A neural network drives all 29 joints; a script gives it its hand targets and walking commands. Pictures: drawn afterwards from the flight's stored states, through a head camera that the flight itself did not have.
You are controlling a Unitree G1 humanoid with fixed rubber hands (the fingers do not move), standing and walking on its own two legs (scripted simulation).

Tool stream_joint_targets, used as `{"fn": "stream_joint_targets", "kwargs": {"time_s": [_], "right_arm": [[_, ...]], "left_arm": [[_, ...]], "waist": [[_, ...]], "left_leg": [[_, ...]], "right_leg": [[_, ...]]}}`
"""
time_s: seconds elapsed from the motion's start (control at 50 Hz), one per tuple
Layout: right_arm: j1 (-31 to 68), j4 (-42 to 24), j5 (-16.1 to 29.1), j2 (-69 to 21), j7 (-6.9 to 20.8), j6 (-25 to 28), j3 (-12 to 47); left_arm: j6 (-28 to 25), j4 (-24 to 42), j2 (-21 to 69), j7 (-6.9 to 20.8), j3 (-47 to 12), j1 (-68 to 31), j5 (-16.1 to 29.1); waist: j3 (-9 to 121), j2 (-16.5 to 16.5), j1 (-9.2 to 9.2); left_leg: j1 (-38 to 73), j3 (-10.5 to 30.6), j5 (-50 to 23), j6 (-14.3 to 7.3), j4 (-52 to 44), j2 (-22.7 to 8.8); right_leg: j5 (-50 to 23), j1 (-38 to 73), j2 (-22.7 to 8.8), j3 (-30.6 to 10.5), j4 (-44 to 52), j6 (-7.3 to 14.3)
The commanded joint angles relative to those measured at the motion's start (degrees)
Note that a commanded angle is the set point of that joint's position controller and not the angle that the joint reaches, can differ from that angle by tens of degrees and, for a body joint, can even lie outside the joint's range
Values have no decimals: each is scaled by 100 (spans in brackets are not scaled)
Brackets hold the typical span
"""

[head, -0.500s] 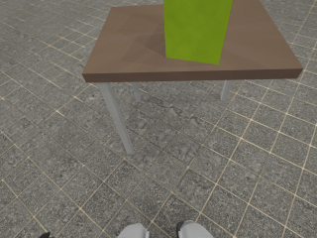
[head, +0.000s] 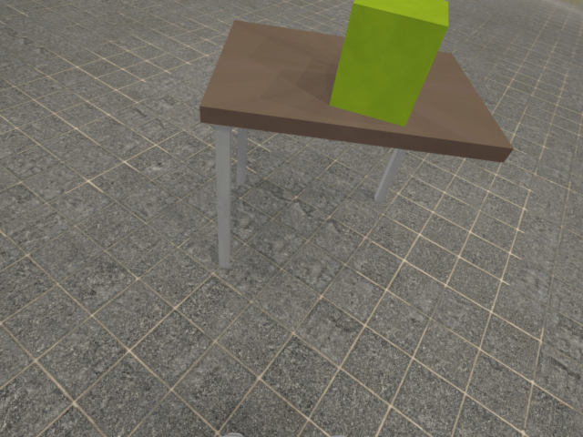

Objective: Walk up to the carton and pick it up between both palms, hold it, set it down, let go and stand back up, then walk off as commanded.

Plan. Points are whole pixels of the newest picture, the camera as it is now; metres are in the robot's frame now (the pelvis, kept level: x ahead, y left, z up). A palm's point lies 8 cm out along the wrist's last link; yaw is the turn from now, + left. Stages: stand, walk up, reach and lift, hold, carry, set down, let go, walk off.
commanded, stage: stand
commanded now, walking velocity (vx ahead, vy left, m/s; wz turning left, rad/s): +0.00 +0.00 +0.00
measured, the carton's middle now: (386, 55) +0.99 -0.25 +0.11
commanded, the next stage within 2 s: none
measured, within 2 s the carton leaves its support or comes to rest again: neither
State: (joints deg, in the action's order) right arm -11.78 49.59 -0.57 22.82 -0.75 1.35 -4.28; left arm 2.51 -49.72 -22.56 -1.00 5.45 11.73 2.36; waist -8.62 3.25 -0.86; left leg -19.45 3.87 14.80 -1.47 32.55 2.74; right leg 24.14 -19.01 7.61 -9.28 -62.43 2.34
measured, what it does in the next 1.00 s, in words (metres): walks backwards: right foot, then left foot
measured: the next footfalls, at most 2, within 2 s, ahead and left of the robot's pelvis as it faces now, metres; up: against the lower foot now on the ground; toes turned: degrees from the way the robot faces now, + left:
right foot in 0.22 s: -0.12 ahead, -0.11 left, -0.01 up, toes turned -2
left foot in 0.50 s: -0.15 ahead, +0.09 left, -0.01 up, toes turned -5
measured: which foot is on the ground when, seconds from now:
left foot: down 0.00-0.20, up 0.22-0.48, down 0.50-1.00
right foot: up 0.00-0.20, down 0.22-1.00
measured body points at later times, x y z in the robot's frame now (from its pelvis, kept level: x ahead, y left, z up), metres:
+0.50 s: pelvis -0.17 +0.00 -0.02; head -0.17 +0.00 +0.43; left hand -0.07 +0.33 -0.13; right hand -0.13 -0.32 -0.13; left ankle -0.19 +0.10 -0.73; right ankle -0.10 -0.09 -0.73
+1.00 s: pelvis -0.21 +0.01 +0.00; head -0.20 +0.02 +0.45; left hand -0.09 +0.31 -0.13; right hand -0.11 -0.32 -0.09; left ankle -0.19 +0.09 -0.73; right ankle -0.16 -0.11 -0.73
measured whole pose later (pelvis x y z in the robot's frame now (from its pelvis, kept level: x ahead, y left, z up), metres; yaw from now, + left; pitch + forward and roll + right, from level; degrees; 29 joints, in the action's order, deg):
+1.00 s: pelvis -0.21 +0.01 +0.00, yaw -3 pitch -6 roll +0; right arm -8.4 50.0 -0.6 22.1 0.6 1.5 -4.3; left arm -0.5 -52.4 -22.4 -0.2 0.8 9.4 2.4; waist -7.2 2.3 0.2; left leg -9.7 0.4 16.5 -3.9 32.0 3.2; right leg 12.4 -13.4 1.2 -1.1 -31.0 2.5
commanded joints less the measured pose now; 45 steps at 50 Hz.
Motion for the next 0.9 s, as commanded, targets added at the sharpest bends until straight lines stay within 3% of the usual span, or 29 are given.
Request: {"fn": "stream_joint_targets", "kwargs": {"time_s": [0.0,0.02,0.04,0.08,0.1,0.12,0.14,0.16,0.18,0.2,0.22,0.24,0.26,0.28,0.32,0.38,0.44,0.46,0.48,0.5,0.52,0.56,0.62,0.64,0.68,0.76,0.8,0.84,0.88], "right_arm": [[365,-334,-76,1335,-195,-85,-382],[731,-427,-54,1429,-223,-145,-440],[994,-435,-138,1409,-208,-163,-418],[1151,-574,-147,1460,-195,-238,-430],[1302,-586,-158,1353,-140,-314,-444],[1218,-503,-107,1232,-121,-401,-421],[711,-262,-30,822,-120,-455,-379],[333,-237,-89,849,-161,-454,-385],[333,-203,-143,1533,-198,-417,-534],[-35,-119,-72,1319,-76,-402,-589],[-100,140,-72,1518,17,-405,-564],[240,134,-89,1410,93,-388,-526],[-54,158,-71,1271,149,-429,-504],[-202,167,-48,1299,182,-433,-455],[-81,28,-31,1009,169,-425,-360],[64,-159,-63,995,187,-291,-321],[-547,-25,15,706,134,-114,-157],[-594,-53,-19,1080,73,-26,-284],[-452,-221,-123,1448,-42,49,-264],[185,-435,-143,1402,-17,106,-194],[603,-506,-154,1528,-53,127,-270],[955,-497,-135,1042,12,174,-171],[332,-342,-37,873,57,169,-26],[355,-302,-63,1285,46,210,-102],[382,-261,-71,1108,51,142,-61],[590,-75,-48,1093,57,166,-52],[675,-58,-44,1117,86,87,-63],[734,-60,-57,973,120,117,-22],[682,113,-34,1172,103,86,-81]], "left_arm": [[43,-465,-1160,134,264,1493,-304],[88,-588,-1226,134,282,1696,-296],[116,-678,-1124,153,304,2120,-270],[181,-697,-656,145,205,2426,-311],[201,-796,-728,142,194,2703,-283],[162,-791,-874,116,278,2618,-247],[111,-581,-1124,66,250,1851,-369],[63,-56,-1259,12,143,172,-577],[-129,417,-1516,-141,113,-283,-699],[-275,523,-1493,-168,120,-478,-611],[-278,503,-1531,-84,130,-758,-623],[-324,514,-1358,-106,131,-1180,-673],[-382,453,-1512,-109,220,-1197,-677],[-367,401,-1431,-103,167,-1104,-673],[-290,423,-1349,-118,120,-696,-613],[-267,202,-1347,-138,172,-206,-609],[-232,71,-1325,-28,58,-199,-493],[-173,66,-1073,15,44,10,-454],[-215,131,-656,88,-81,105,-333],[-271,127,-919,85,28,-22,-335],[-372,88,-1086,99,88,-113,-360],[-416,-151,-891,120,6,-235,-376],[-476,-92,-972,133,-90,-710,-260],[-427,-100,-935,147,-79,-519,-229],[-376,-133,-1255,136,8,-687,-355],[-432,-259,-1046,158,-185,-676,-299],[-427,-320,-1209,174,-121,-488,-283],[-451,-299,-1001,176,-190,-641,-324],[-448,-320,-1118,152,-185,-440,-353]], "waist": [[1280,-1844,604],[1106,-1495,703],[1032,-1661,954],[1156,-1640,969],[1248,-1660,1114],[682,-1507,1054],[374,811,725],[-725,653,-81],[-1359,-40,-228],[-970,-44,-371],[-851,-20,-458],[-554,-415,-443],[-381,-198,-498],[-514,122,-592],[-753,223,-347],[-203,527,-67],[478,377,-66],[767,11,-9],[915,-955,112],[234,-888,488],[98,-726,554],[329,-116,589],[485,-372,371],[382,-789,367],[61,-682,241],[309,-1064,113],[301,-672,313],[327,-271,227],[482,-622,242]], "left_leg": [[491,1010,2467,340,-2394,-1217],[262,524,2338,739,-2729,-868],[230,373,2242,650,-2718,-915],[290,235,2059,463,-2657,-876],[264,-37,2131,664,-2364,-683],[143,-228,2060,725,-1283,-238],[576,-204,1959,317,1891,209],[-782,482,1026,214,3320,733],[-853,947,621,78,3487,358],[-193,1008,657,-2,3257,197],[155,890,630,92,4190,352],[536,690,247,162,4345,187],[447,585,520,103,4320,220],[420,604,831,81,4205,35],[64,462,1283,153,2938,-135],[589,629,1804,-122,884,-661],[1532,-54,1443,-111,-999,-254],[1404,564,1870,-397,-1488,-519],[1055,2204,1686,-704,-2084,-1568],[62,2936,1991,-990,-2232,-2105],[-424,2461,1827,-1309,-2037,-2142],[-684,1853,952,-1024,-1613,-1709],[-351,731,457,-353,-1312,-914],[-295,845,1194,-295,-1492,-913],[-382,1411,1931,-173,-1930,-1228],[-52,1117,2196,-287,-2013,-1173],[-260,1098,2477,-273,-1913,-1016],[46,1041,1947,-237,-1769,-978],[612,724,1363,-221,-1485,-718]], "right_leg": [[1012,716,-172,740,805,-194],[1040,998,77,1289,894,-239],[1275,1230,-121,1696,1414,-206],[1475,1553,-213,2010,2131,11],[1220,2003,-243,2088,3073,82],[657,1606,-359,1559,4182,363],[2154,-207,-1339,-819,5259,859],[3326,-1828,-2332,-3102,5663,741],[3663,-2160,-2698,-3249,6207,227],[2930,-2062,-2388,-2301,5873,13],[2595,-2641,-2115,-1869,5769,366],[1611,-2520,-1895,-1376,5440,318],[1893,-2236,-1920,-1200,5224,474],[2378,-2260,-1930,-1251,5274,660],[2223,-1590,-2024,-1367,4981,595],[1954,-768,-2223,-1502,4629,678],[1742,-93,-1920,-976,4199,368],[1228,332,-1600,-867,3656,184],[434,196,-1052,-253,2502,-35],[207,30,-453,158,1848,-150],[-361,460,-738,-118,1591,-85],[-625,1070,-838,342,2345,39],[-1259,1471,-1166,-66,3619,165],[-838,1250,-1160,-237,3696,194],[-609,1015,-956,112,3457,102],[-348,923,-1040,110,3593,79],[-44,1030,-1154,-85,3883,67],[10,724,-1225,-169,3950,160],[486,343,-1454,-440,4298,162]]}}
